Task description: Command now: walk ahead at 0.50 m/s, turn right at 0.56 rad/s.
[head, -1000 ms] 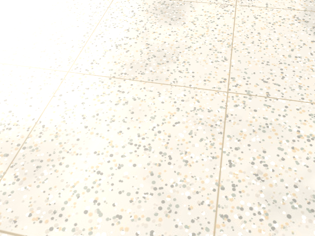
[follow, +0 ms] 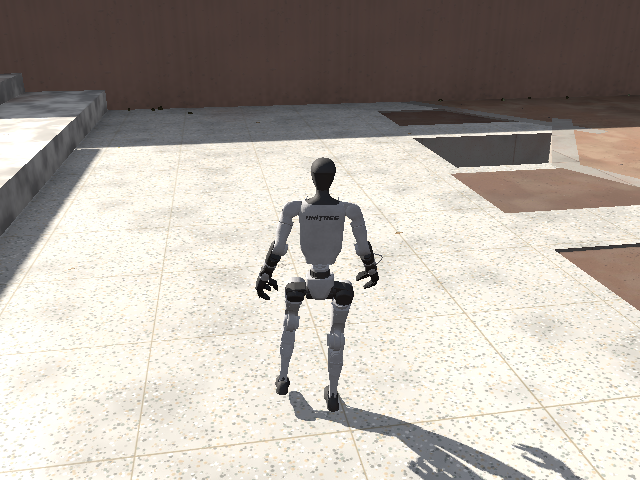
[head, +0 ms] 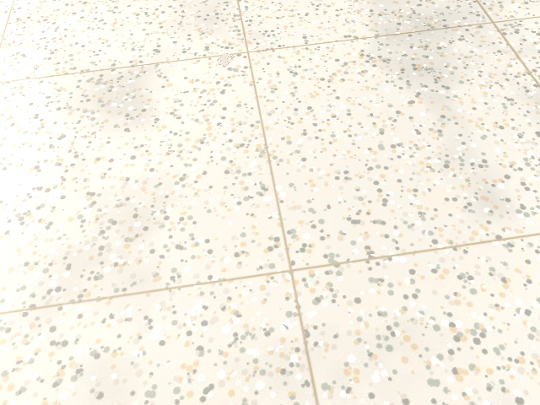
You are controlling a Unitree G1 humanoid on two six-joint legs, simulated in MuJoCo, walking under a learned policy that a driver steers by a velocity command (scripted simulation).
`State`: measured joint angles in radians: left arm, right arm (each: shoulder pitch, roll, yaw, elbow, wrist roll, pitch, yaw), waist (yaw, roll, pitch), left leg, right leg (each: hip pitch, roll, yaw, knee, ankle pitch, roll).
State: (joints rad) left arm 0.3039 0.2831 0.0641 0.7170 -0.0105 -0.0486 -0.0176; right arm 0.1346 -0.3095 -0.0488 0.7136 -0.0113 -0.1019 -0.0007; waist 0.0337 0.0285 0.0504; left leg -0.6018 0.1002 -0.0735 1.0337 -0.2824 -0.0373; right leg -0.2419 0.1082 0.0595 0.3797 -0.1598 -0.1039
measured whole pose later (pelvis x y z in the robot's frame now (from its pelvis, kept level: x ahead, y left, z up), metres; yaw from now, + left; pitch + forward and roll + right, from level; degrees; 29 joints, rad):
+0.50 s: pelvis +0.27 +0.06 +0.00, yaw -8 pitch +2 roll +1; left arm 0.20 0.29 0.05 0.70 0.00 -0.04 0.01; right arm 0.27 -0.25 -0.04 0.81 -0.01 -0.10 0.02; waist -0.03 -0.04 0.05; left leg -0.22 -0.05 0.01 0.36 -0.16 0.05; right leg -0.55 -0.03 0.06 0.96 -0.34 0.03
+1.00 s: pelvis +0.37 +0.01 -0.01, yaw -8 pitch +0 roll +0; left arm 0.10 0.22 0.04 0.78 0.01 -0.01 0.00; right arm 0.21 -0.26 -0.02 0.91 -0.01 0.02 -0.02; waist -0.02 0.01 0.02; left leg -0.10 0.01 -0.01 0.49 -0.39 -0.02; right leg -0.34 0.03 0.01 0.55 -0.21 -0.03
